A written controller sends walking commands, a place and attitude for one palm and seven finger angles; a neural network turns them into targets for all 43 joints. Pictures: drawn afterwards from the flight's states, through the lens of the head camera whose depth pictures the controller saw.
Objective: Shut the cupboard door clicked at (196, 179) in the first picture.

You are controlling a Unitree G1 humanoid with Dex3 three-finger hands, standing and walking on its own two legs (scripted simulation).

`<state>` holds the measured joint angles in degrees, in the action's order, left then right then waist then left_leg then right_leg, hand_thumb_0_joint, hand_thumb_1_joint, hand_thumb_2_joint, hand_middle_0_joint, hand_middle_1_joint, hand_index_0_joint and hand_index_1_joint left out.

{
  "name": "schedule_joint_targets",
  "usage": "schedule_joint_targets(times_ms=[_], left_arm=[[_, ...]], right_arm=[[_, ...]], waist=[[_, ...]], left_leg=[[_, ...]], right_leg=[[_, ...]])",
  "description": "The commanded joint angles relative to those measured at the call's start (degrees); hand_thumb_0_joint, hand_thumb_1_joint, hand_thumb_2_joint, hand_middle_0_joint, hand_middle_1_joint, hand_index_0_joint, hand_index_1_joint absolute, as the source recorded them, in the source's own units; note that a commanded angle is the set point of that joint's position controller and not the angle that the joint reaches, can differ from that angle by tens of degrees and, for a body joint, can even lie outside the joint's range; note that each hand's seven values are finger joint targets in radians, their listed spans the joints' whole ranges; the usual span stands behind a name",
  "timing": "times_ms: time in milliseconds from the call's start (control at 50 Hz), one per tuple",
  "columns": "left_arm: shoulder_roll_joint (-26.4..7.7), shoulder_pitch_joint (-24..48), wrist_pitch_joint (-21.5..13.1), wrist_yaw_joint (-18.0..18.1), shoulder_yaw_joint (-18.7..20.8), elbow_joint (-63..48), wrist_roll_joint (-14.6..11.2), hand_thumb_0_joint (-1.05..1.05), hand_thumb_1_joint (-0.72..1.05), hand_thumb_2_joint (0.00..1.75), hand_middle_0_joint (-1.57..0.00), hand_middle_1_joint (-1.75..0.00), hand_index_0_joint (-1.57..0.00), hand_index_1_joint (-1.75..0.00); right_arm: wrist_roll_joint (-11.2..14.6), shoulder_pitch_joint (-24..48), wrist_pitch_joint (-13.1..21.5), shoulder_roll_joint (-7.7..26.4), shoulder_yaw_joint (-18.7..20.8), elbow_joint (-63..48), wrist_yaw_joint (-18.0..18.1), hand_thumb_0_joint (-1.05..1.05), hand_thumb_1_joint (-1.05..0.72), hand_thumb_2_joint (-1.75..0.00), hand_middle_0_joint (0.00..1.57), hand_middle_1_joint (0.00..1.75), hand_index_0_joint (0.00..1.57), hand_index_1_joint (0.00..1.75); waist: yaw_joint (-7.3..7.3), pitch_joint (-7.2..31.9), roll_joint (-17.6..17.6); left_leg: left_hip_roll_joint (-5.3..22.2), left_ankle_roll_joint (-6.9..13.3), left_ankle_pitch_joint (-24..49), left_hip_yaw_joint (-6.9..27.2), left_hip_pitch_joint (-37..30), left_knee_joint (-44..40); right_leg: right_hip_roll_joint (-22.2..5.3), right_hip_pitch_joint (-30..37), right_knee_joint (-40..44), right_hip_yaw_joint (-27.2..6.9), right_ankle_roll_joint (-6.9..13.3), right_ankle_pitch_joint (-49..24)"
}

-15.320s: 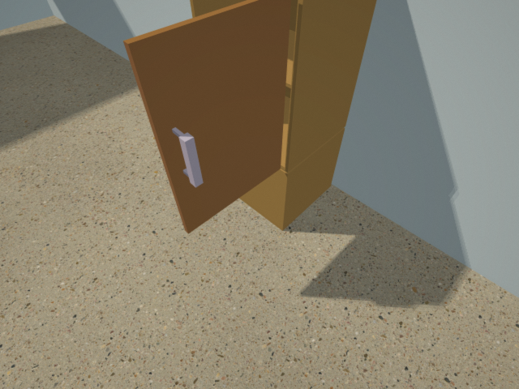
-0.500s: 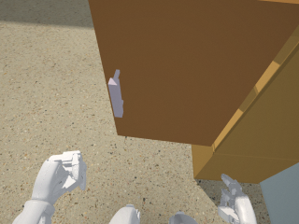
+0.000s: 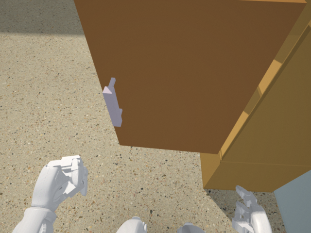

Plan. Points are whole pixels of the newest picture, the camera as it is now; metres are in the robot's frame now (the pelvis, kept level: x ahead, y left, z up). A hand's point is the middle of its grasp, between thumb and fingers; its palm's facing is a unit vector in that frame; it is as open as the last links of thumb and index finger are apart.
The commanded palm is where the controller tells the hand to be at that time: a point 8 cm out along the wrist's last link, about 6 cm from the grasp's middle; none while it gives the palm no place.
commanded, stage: bring the fist close to the handle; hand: left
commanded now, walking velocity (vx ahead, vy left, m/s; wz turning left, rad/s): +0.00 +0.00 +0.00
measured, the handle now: (115, 103) +0.46 +0.15 +0.05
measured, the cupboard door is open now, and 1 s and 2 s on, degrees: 87 87 83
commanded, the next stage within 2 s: push the door shut along its arc in 1.44 s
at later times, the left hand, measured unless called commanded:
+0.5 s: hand (99, 159) +0.28 +0.15 +0.07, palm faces -0.09 -1.00 -0.04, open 3.1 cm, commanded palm +0.26 +0.21 +0.06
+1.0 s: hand (116, 134) +0.35 +0.13 +0.06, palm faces -0.08 -1.00 -0.03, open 3.1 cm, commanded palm +0.33 +0.18 +0.06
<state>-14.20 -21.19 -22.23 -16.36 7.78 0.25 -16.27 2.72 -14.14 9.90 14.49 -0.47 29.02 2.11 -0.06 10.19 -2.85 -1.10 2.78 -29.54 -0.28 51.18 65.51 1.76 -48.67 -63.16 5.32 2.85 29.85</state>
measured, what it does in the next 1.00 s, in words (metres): stands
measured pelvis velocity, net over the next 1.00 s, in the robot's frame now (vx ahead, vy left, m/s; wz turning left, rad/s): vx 0.00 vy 0.00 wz -0.01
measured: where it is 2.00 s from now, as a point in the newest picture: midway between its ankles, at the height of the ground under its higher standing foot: outside the picture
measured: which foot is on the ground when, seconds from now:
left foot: down 0.00-1.00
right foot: down 0.00-1.00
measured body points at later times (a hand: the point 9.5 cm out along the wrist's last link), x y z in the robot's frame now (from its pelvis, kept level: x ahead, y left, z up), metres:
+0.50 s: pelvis +0.00 -0.01 +0.00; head +0.06 -0.01 +0.45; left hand +0.27 +0.21 +0.07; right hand +0.16 -0.25 -0.08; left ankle +0.02 +0.09 -0.65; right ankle +0.01 -0.09 -0.65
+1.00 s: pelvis +0.00 +0.00 +0.00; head +0.07 -0.01 +0.45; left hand +0.35 +0.18 +0.06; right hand +0.15 -0.25 -0.10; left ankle +0.02 +0.09 -0.65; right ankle +0.01 -0.09 -0.65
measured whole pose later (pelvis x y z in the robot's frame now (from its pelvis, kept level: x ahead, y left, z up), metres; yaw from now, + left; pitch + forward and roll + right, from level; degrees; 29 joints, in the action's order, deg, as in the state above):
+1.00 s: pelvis +0.00 +0.00 +0.00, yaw -1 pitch +16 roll -1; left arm -11.1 9.3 -18.8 -6.3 3.5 22.2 -10.3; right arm 2.5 -13.9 4.6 14.0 -0.8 32.3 0.8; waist 2.4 9.4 -2.1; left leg -1.3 2.9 -28.3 -1.9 51.1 62.9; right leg 1.6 -49.7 -62.0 3.6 2.6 28.9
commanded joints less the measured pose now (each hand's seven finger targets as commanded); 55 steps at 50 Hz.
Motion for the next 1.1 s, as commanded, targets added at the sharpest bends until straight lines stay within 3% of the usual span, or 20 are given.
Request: schedule_joint_targets(times_ms=[0, 40, 60, 140, 220, 300, 380, 400, 460, 520, 560, 600, 640, 700, 800, 900, 940, 1040, 1060, 1080], left_arm=[[-8.33, 2.47, -1.44, -1.02, 3.96, -12.72, -1.69, 0.0, 0.9, 0.9, -1.3, -1.5, -1.3, -1.5], [-8.94, 5.53, -2.97, 0.13, 4.87, -15.43, -2.0, 0.0, 0.9, 0.9, -1.3, -1.5, -1.3, -1.5], [-11.07, 8.31, -3.95, 1.02, 6.91, -15.74, -2.06, 0.0, 0.9, 0.9, -1.3, -1.5, -1.3, -1.5], [-7.82, 10.82, -6.44, 2.33, 4.77, -10.53, -1.2, 0.0, 0.9, 0.9, -1.3, -1.5, -1.3, -1.5], [-6.71, 11.8, -2.81, 0.04, 2.05, -4.19, -0.81, 0.0, 0.9, 0.9, -1.3, -1.5, -1.3, -1.5], [-8.17, 14.68, 0.18, -0.58, 2.3, -6.77, -0.76, 0.0, 0.9, 0.9, -1.3, -1.5, -1.3, -1.5], [-8.51, 17.07, -0.88, 3.13, 4.19, -8.7, -0.63, 0.0, 0.9, 0.9, -1.3, -1.5, -1.3, -1.5], [-7.55, 19.12, -1.37, 4.03, 3.48, -7.54, -0.48, 0.0, 0.9, 0.9, -1.3, -1.5, -1.3, -1.5], [-7.49, 19.34, -2.29, 6.09, 4.18, -2.56, 0.89, 0.0, 0.9, 0.9, -1.3, -1.5, -1.3, -1.5], [-4.4, 21.27, -1.81, 5.58, -0.07, 0.15, 2.18, 0.0, 0.9, 0.9, -1.3, -1.5, -1.3, -1.5], [-5.08, 22.19, -1.02, 5.11, 0.08, 0.72, 2.28, 0.0, 0.9, 0.9, -1.3, -1.5, -1.3, -1.5], [-4.18, 25.99, -0.97, 4.76, -1.75, -1.24, 2.41, 0.0, 0.9, 0.9, -1.3, -1.5, -1.3, -1.5], [-4.9, 29.54, -1.55, 5.53, -1.3, -3.56, 2.37, 0.0, 0.9, 0.9, -1.3, -1.5, -1.3, -1.5], [-4.02, 35.01, -2.38, 7.87, -2.0, -1.93, 3.13, 0.0, 0.9, 0.9, -1.3, -1.5, -1.3, -1.5], [-3.7, 39.74, -1.74, 10.6, -1.66, 7.84, 5.04, 0.0, 0.9, 0.9, -1.3, -1.5, -1.3, -1.5], [-3.91, 40.71, -0.39, 10.42, -1.13, 9.67, 5.35, 0.0, 0.9, 0.9, -1.3, -1.5, -1.3, -1.5], [-3.55, 43.29, -0.49, 10.44, -1.2, 9.58, 4.8, 0.0, 0.9, 0.9, -1.3, -1.5, -1.3, -1.5], [-2.3, 46.77, -2.24, 11.57, -1.77, 12.47, 5.06, 0.0, 0.9, 0.9, -1.3, -1.5, -1.3, -1.5], [-4.09, 46.06, -2.53, 11.81, -0.17, 13.55, 5.46, 0.0, 0.9, 0.9, -1.3, -1.5, -1.3, -1.5], [-2.04, 45.76, -2.69, 11.52, -2.19, 14.1, 5.7, 0.0, 0.9, 0.9, -1.3, -1.5, -1.3, -1.5]], right_arm=[[0.51, 2.26, 2.96, 7.13, 3.06, -10.06, 0.97, 0.0, -0.9, -0.9, 0.2, 0.3, 0.2, 0.3], [0.27, 2.4, 3.13, 6.69, 2.79, -9.92, 1.3, 0.0, -0.9, -0.9, 0.2, 0.3, 0.2, 0.3], [-0.12, 2.32, 3.15, 6.74, 2.62, -9.05, 1.53, 0.0, -0.9, -0.9, 0.2, 0.3, 0.2, 0.3], [-0.12, 2.53, 3.92, 6.33, 2.38, -7.34, 0.99, 0.0, -0.9, -0.9, 0.2, 0.3, 0.2, 0.3], [0.47, 1.97, 3.48, 7.43, 2.5, -7.39, 0.74, 0.0, -0.9, -0.9, 0.2, 0.3, 0.2, 0.3], [0.8, 1.55, 3.07, 7.67, 2.65, -8.4, 0.9, 0.0, -0.9, -0.9, 0.2, 0.3, 0.2, 0.3], [0.32, 1.87, 2.89, 6.95, 2.47, -8.03, 0.98, 0.0, -0.9, -0.9, 0.2, 0.3, 0.2, 0.3], [0.15, 1.73, 2.82, 6.79, 2.26, -7.68, 0.81, 0.0, -0.9, -0.9, 0.2, 0.3, 0.2, 0.3], [-0.07, 1.88, 2.19, 7.1, 2.49, -6.72, 0.41, 0.0, -0.9, -0.9, 0.2, 0.3, 0.2, 0.3], [0.04, 1.66, 1.62, 7.22, 2.56, -6.6, -0.22, 0.0, -0.9, -0.9, 0.2, 0.3, 0.2, 0.3], [0.12, 1.26, 1.03, 7.77, 2.81, -6.72, -0.19, 0.0, -0.9, -0.9, 0.2, 0.3, 0.2, 0.3], [0.28, 1.27, 0.76, 7.59, 2.96, -6.9, -0.08, 0.0, -0.9, -0.9, 0.2, 0.3, 0.2, 0.3], [0.27, 1.36, 0.71, 7.52, 3.04, -6.53, 0.14, 0.0, -0.9, -0.9, 0.2, 0.3, 0.2, 0.3], [0.05, 1.4, 0.32, 7.32, 2.68, -5.36, 0.26, 0.0, -0.9, -0.9, 0.2, 0.3, 0.2, 0.3], [-0.22, 1.23, -1.03, 7.52, 2.55, -3.84, -0.29, 0.0, -0.9, -0.9, 0.2, 0.3, 0.2, 0.3], [-0.12, 0.41, -2.74, 7.55, 2.83, -4.59, -0.98, 0.0, -0.9, -0.9, 0.2, 0.3, 0.2, 0.3], [-0.08, 0.37, -3.21, 7.42, 2.9, -4.48, -0.99, 0.0, -0.9, -0.9, 0.2, 0.3, 0.2, 0.3], [-0.2, -0.07, -3.88, 7.24, 2.86, -3.4, -1.17, 0.0, -0.9, -0.9, 0.2, 0.3, 0.2, 0.3], [-0.25, -0.43, -4.14, 7.63, 2.97, -3.18, -1.11, 0.0, -0.9, -0.9, 0.2, 0.3, 0.2, 0.3], [-0.31, -0.21, -4.3, 7.39, 2.9, -3.37, -1.32, 0.0, -0.9, -0.9, 0.2, 0.3, 0.2, 0.3]], waist=[[0.41, 11.01, 2.5], [0.69, 11.19, 2.77], [0.51, 10.74, 1.85], [1.39, 8.55, -0.03], [1.92, 9.12, 1.26], [1.15, 13.87, 1.01], [0.69, 14.5, 1.71], [1.27, 12.63, 2.97], [0.98, 9.81, 3.04], [1.53, 10.76, 1.68], [1.63, 12.12, 3.13], [2.05, 14.5, 1.86], [2.11, 16.16, 0.8], [3.11, 14.58, 1.43], [3.24, 12.55, 2.94], [1.45, 18.3, 1.27], [2.09, 18.79, 3.01], [3.04, 15.54, 3.89], [2.47, 14.81, 3.84], [2.9, 15.14, 3.52]], left_leg=[[0.34, -0.8, 11.95, 3.23, -6.21, -9.81], [0.43, -0.7, 12.43, 3.08, -6.2, -9.3], [0.55, -0.82, 12.74, 3.22, -5.28, -8.45], [0.66, -1.11, 10.89, 3.13, -4.56, -7.81], [0.61, -0.84, 9.52, 2.82, -3.42, -7.9], [0.54, -0.5, 13.46, 2.87, -6.63, -9.2], [0.7, -0.68, 15.9, 2.78, -8.01, -9.78], [0.63, -0.78, 15.08, 2.9, -6.89, -9.78], [0.7, -0.94, 13.24, 2.77, -5.43, -9.76], [0.65, -1.02, 13.33, 2.62, -6.51, -10.07], [0.78, -0.77, 14.01, 2.71, -7.09, -10.12], [0.81, -0.75, 15.42, 2.63, -9.22, -10.26], [0.96, -0.87, 16.25, 3.03, -11.17, -10.51], [1.21, -1.02, 15.92, 3.59, -11.48, -10.63], [1.19, -1.18, 12.53, 3.6, -9.69, -10.77], [0.97, -1.47, 17.72, 2.94, -12.35, -11.33], [1.03, -1.28, 18.24, 2.64, -12.31, -10.99], [1.29, -1.28, 16.97, 2.72, -11.38, -10.94], [1.33, -1.35, 17.33, 2.93, -10.98, -11.19], [1.2, -1.22, 17.61, 2.67, -11.29, -11.09]], right_leg=[[-1.1, 11.72, 11.76, -6.43, -1.46, -10.86], [-1.08, 11.79, 11.54, -6.53, -1.58, -11.29], [-0.92, 11.65, 10.98, -6.97, -1.22, -11.45], [-0.84, 7.07, 9.98, -6.49, -1.26, -9.04], [-1.32, 8.04, 11.67, -7.61, -1.65, -7.42], [-1.58, 12.27, 11.64, -7.29, -1.79, -12.92], [-1.35, 12.94, 10.76, -6.25, -1.78, -16.42], [-1.4, 12.13, 10.65, -6.0, -1.86, -15.8], [-1.34, 9.79, 10.64, -5.88, -1.53, -12.96], [-1.58, 8.95, 10.1, -5.57, -1.46, -13.53], [-1.54, 10.08, 10.62, -5.84, -1.57, -14.52], [-1.69, 10.61, 10.44, -5.72, -1.63, -16.34], [-1.62, 10.47, 10.06, -5.25, -1.5, -16.64], [-1.46, 8.15, 9.59, -4.54, -1.38, -15.7], [-1.47, 5.8, 9.83, -4.51, -1.36, -12.05], [-1.64, 10.58, 9.55, -4.96, -1.07, -17.94], [-1.6, 11.5, 9.97, -5.21, -1.4, -19.38], [-1.5, 9.59, 10.2, -5.06, -1.42, -18.34], [-1.43, 9.8, 10.12, -4.98, -1.12, -18.41], [-1.47, 9.62, 10.03, -5.14, -1.25, -18.98]])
